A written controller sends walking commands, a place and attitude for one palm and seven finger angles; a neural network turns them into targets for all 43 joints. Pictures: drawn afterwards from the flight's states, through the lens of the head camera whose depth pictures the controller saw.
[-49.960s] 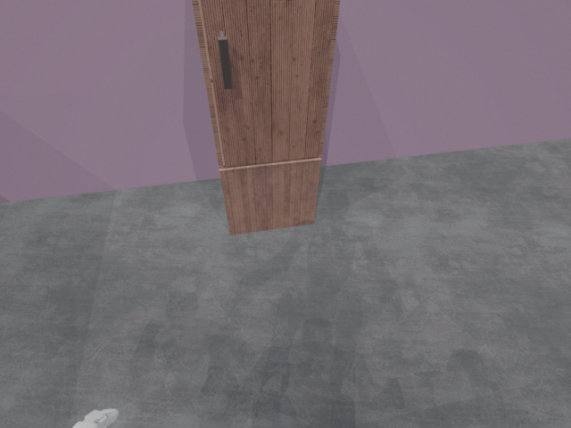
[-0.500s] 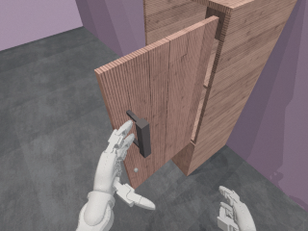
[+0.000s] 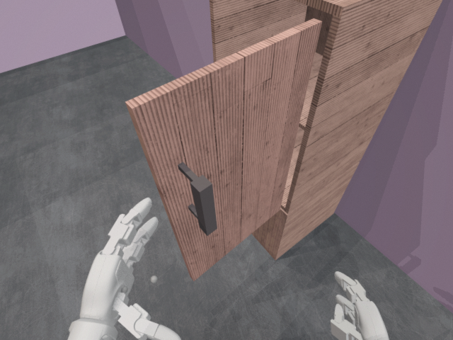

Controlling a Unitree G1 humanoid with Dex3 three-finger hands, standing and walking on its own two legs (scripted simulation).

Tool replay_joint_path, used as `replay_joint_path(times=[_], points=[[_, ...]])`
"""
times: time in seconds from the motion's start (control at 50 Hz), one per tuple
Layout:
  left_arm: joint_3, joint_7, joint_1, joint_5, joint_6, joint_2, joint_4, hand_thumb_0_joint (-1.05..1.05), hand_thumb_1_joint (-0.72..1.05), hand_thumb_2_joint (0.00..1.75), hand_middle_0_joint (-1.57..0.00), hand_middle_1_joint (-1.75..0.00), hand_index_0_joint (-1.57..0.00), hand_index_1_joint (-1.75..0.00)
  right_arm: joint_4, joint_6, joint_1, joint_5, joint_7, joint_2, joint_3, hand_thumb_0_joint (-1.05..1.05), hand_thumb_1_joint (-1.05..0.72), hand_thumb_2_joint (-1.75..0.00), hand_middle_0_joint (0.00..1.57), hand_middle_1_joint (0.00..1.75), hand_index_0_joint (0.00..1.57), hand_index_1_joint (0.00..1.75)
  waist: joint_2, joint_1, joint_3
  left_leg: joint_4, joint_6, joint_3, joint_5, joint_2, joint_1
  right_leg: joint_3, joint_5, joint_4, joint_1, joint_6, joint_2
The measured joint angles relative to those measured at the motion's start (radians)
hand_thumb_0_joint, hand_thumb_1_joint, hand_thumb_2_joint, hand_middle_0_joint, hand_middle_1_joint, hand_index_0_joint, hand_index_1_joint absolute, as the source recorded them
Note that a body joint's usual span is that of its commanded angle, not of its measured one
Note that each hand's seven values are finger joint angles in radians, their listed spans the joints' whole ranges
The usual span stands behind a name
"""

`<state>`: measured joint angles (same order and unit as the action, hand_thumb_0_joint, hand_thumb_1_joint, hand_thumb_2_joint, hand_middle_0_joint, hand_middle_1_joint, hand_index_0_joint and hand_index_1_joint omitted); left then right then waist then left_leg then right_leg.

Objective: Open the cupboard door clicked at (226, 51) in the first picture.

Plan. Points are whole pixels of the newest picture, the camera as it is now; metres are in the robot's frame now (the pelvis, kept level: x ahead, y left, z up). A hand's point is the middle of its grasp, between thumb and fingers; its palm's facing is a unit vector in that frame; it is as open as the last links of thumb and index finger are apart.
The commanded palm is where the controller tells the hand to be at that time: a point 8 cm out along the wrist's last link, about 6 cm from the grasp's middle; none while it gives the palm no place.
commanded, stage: slide the hand sideways off the handle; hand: left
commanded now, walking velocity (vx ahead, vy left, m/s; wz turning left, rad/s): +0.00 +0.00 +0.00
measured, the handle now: (197, 199) +0.33 +0.08 +0.09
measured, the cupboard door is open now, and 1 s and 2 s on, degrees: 94 94 94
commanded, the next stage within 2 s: draw the hand back to the body in 0.10 s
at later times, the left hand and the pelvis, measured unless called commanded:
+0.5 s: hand (119, 273) +0.19 +0.16 +0.12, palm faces -0.02 -1.00 -0.07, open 16.3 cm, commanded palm +0.15 +0.22 +0.12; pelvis +0.00 +0.02 +0.00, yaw +0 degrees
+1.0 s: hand (56, 257) +0.19 +0.23 +0.15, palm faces +0.27 -0.90 -0.34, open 13.9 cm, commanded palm +0.15 +0.28 +0.17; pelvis +0.01 +0.03 +0.03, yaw +0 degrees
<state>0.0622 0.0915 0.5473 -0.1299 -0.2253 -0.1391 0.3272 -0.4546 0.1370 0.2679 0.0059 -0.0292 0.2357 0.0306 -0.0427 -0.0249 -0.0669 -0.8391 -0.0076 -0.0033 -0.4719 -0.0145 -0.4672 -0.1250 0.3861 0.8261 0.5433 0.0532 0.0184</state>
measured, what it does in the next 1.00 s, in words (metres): stands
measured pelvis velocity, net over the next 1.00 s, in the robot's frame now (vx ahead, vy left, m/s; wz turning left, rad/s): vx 0.01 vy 0.03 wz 0.00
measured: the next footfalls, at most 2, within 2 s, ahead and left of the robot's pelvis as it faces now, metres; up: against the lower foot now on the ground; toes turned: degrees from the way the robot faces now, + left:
none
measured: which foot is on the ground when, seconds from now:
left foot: down 0.00-1.00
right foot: down 0.00-1.00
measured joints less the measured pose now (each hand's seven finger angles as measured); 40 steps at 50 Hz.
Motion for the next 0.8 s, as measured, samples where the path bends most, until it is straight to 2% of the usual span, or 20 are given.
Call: replay_joint_path(times=[0.12, 0.24, 0.34, 0.42, 0.52, 0.62, 0.72, 0.76, 0.8], points=[[-0.022, 0.043, 0.023, -0.029, -0.024, -0.014, 0.012, -0.01, -0.50, 0.30, -0.15, -0.30, -0.15, -0.30, 0.000, 0.026, 0.002, 0.006, -0.006, 0.007, -0.006, 0.02, -0.91, -0.90, 0.20, 0.30, 0.20, 0.29, -0.005, 0.001, -0.002, -0.032, 0.003, 0.005, -0.010, 0.001, -0.030, -0.005, 0.005, 0.021, 0.024, -0.002, 0.002], [-0.014, 0.050, 0.010, -0.037, -0.026, -0.009, 0.015, -0.01, -0.50, 0.30, -0.15, -0.30, -0.15, -0.30, 0.001, 0.042, 0.002, 0.009, -0.010, 0.004, -0.003, 0.02, -0.91, -0.90, 0.20, 0.30, 0.20, 0.29, -0.009, 0.005, -0.006, -0.054, 0.009, 0.003, -0.016, 0.004, -0.049, -0.002, 0.007, 0.037, 0.040, -0.007, 0.006], [-0.030, 0.037, -0.007, -0.031, 0.008, -0.031, 0.033, -0.01, -0.50, 0.30, -0.15, -0.30, -0.15, -0.30, 0.000, 0.041, 0.010, 0.014, -0.014, -0.008, 0.004, 0.02, -0.91, -0.90, 0.20, 0.30, 0.20, 0.30, -0.005, 0.003, -0.009, -0.050, 0.013, -0.003, -0.017, 0.005, -0.036, 0.005, 0.004, 0.033, 0.030, -0.011, 0.006], [-0.068, 0.034, -0.005, -0.049, 0.035, -0.050, 0.058, -0.01, -0.50, 0.30, -0.15, -0.30, -0.15, -0.30, -0.008, 0.043, 0.016, 0.020, -0.019, -0.012, 0.012, 0.02, -0.90, -0.90, 0.20, 0.30, 0.20, 0.30, -0.012, 0.003, -0.017, -0.032, 0.017, -0.005, -0.013, 0.004, -0.007, 0.006, -0.002, 0.011, -0.001, -0.016, 0.004], [-0.103, 0.057, -0.003, -0.077, 0.076, -0.055, 0.081, -0.01, -0.50, 0.30, -0.15, -0.30, -0.15, -0.30, -0.019, 0.053, 0.016, 0.027, -0.025, -0.006, 0.022, 0.02, -0.90, -0.90, 0.21, 0.30, 0.20, 0.30, -0.020, 0.000, -0.018, -0.004, 0.022, -0.003, -0.005, 0.006, 0.031, 0.004, -0.013, -0.024, -0.044, -0.022, 0.004], [-0.116, 0.083, 0.006, -0.086, 0.123, -0.070, 0.105, -0.01, -0.50, 0.30, -0.15, -0.30, -0.15, -0.30, -0.025, 0.065, 0.009, 0.029, -0.030, 0.001, 0.024, 0.02, -0.90, -0.90, 0.21, 0.30, 0.20, 0.30, -0.022, -0.008, -0.011, 0.024, 0.027, -0.003, 0.004, 0.010, 0.067, 0.005, -0.024, -0.055, -0.082, -0.028, 0.006], [-0.160, 0.097, 0.004, -0.104, 0.148, -0.095, 0.122, -0.01, -0.47, 0.31, -0.15, -0.30, -0.15, -0.30, -0.037, 0.075, -0.002, 0.031, -0.036, 0.002, 0.026, 0.02, -0.90, -0.90, 0.21, 0.30, 0.20, 0.30, -0.020, -0.018, -0.002, 0.053, 0.028, -0.001, 0.015, 0.011, 0.102, 0.003, -0.035, -0.086, -0.120, -0.030, 0.005], [-0.165, 0.029, -0.002, -0.038, 0.157, -0.126, 0.135, -0.01, -0.43, 0.33, -0.16, -0.31, -0.16, -0.30, -0.046, 0.072, -0.006, 0.019, -0.049, -0.003, 0.026, 0.02, -0.90, -0.90, 0.21, 0.30, 0.20, 0.30, -0.016, -0.028, 0.009, 0.077, 0.028, -0.004, 0.023, 0.011, 0.132, 0.006, -0.043, -0.108, -0.148, -0.030, 0.003], [-0.176, -0.048, 0.007, 0.009, 0.163, -0.145, 0.149, -0.01, -0.39, 0.35, -0.16, -0.31, -0.16, -0.30, -0.056, 0.064, -0.012, 0.009, -0.056, -0.009, 0.028, 0.02, -0.90, -0.90, 0.21, 0.30, 0.20, 0.30, -0.014, -0.028, 0.019, 0.112, 0.030, -0.004, 0.038, 0.011, 0.163, 0.007, -0.057, -0.143, -0.179, -0.032, 0.001]])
